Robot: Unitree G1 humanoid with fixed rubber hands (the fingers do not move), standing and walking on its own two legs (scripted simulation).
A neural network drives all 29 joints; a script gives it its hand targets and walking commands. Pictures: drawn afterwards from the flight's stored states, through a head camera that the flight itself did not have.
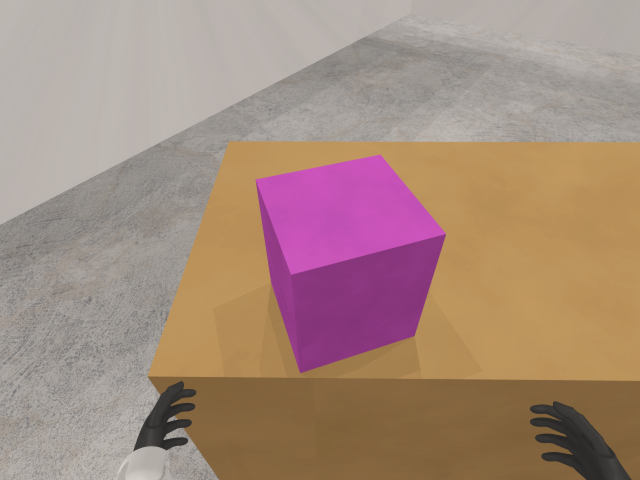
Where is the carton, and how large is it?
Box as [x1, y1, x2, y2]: [256, 155, 445, 372]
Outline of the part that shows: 380,155 256,179 271,283 300,372 414,335 445,233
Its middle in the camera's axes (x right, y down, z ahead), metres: +0.03 +0.04 +0.63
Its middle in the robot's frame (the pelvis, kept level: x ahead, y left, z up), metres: +0.46 -0.02 +0.00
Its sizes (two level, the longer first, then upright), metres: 0.210 0.200 0.250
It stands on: a pedestal, 0.64 m high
